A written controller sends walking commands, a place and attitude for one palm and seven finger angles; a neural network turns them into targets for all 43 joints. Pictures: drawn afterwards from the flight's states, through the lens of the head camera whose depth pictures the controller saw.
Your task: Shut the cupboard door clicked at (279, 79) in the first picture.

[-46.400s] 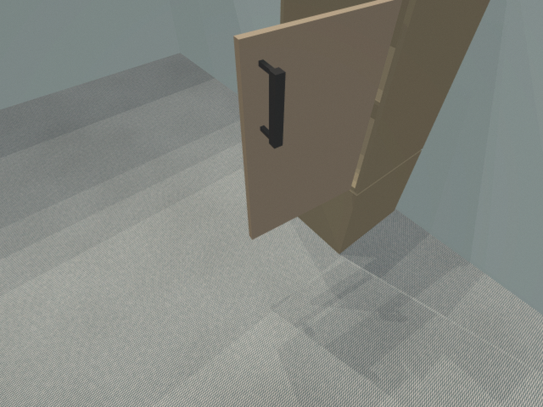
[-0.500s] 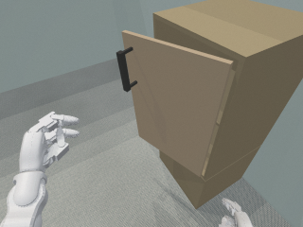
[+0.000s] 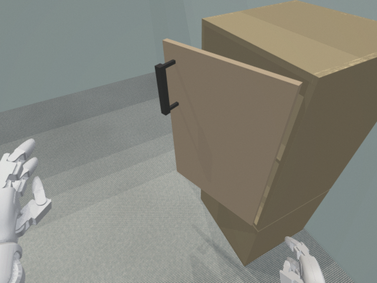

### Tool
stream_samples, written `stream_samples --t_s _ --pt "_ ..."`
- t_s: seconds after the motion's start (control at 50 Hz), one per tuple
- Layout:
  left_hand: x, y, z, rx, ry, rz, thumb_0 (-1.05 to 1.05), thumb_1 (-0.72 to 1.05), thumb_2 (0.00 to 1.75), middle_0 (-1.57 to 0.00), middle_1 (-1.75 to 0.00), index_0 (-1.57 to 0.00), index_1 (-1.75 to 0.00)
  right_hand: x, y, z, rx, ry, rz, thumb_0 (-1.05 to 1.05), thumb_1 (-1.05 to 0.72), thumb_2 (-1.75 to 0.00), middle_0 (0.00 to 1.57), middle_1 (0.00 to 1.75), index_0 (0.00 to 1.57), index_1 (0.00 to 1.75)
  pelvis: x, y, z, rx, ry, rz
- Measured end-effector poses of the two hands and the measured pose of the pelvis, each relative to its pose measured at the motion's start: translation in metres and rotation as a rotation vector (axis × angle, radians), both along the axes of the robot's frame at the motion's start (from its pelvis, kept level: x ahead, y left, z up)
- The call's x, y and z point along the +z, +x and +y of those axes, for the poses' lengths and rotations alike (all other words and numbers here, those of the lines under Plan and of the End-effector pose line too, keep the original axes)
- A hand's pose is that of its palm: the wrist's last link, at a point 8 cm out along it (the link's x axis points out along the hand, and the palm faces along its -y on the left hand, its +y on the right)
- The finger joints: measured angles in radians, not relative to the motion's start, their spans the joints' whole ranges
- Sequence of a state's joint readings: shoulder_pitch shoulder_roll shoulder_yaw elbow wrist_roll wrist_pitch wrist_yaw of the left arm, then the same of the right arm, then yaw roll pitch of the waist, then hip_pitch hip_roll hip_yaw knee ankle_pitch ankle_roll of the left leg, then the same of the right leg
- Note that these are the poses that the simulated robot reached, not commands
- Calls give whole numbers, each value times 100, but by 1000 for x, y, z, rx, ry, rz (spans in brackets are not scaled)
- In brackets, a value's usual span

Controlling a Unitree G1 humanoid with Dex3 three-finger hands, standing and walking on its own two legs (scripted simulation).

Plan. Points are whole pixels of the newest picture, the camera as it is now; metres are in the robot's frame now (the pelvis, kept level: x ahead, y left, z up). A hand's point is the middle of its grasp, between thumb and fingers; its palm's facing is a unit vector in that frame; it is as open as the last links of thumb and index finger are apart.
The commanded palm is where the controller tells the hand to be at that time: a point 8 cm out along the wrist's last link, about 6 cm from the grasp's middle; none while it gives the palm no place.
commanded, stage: draw the hand back to the body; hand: left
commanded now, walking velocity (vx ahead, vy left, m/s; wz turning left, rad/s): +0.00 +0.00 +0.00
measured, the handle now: (168, 88) +0.62 +0.15 +0.12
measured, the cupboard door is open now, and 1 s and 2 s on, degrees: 20 20 20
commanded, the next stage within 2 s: step back with the hand held close in 0.12 s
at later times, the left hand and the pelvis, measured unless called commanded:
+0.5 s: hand (48, 198) +0.20 +0.27 +0.15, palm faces +0.36 -0.81 -0.46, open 7.4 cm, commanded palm +0.14 +0.31 +0.17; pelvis -0.01 +0.02 +0.00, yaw -2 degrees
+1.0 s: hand out of the picture +0.11 +0.30 +0.15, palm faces +0.48 -0.77 -0.43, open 7.4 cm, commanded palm +0.04 +0.33 +0.17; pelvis -0.10 +0.03 -0.03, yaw +0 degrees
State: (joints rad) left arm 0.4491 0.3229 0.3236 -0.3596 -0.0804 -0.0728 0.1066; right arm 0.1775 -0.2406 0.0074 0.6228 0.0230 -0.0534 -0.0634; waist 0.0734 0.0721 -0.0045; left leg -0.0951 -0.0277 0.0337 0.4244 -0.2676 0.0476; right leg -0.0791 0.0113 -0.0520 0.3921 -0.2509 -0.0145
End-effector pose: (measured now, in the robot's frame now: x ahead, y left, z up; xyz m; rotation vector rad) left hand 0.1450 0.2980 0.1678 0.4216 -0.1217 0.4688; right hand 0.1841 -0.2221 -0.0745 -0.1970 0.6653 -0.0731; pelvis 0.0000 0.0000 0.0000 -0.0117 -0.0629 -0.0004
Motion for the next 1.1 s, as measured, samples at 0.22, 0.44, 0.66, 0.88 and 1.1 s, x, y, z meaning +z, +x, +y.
stream_samples --t_s 0.22,0.44,0.66,0.88,1.1 --pt "11 4 2 -29 40 -16 2 89 90 -21 -31 -21 -30 -5 -13 8 -8 22 22 1 -90 -90 21 30 20 30 0 0 3 -10 -4 -8" --pt "6 13 11 -72 98 16 2 89 90 -21 -31 -20 -30 -12 -37 -10 -104 -19 100 1 -90 -90 21 30 20 30 -3 -8 13 -32 -12 63" --pt "11 -5 20 -152 163 -17 2 89 90 -21 -31 -21 -30 0 -69 -11 -188 -61 78 1 -90 -90 20 30 20 30 -9 -35 26 -51 -4 71" --pt "-2 -57 35 -81 152 -88 1 89 90 -21 -31 -21 -30 -9 -115 2 -141 -78 68 1 -90 -90 21 30 20 30 -21 -77 31 -33 -18 49" --pt "11 -100 30 -58 207 -223 2 89 90 -21 -31 -21 -30 -27 -153 5 -92 -83 110 1 -90 -90 21 30 20 30 -30 -107 26 13 -20 40"
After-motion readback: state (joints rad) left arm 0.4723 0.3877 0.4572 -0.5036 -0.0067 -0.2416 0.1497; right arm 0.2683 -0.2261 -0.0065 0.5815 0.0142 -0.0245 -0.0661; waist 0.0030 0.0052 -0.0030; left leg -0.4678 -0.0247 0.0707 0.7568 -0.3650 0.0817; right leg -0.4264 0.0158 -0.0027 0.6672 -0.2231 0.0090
